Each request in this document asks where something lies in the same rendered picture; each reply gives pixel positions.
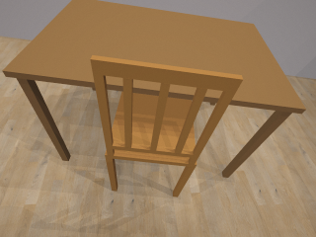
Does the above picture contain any chair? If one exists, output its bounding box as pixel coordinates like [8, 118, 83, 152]
[90, 55, 243, 198]

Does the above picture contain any table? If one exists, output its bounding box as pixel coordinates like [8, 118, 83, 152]
[2, 0, 306, 178]

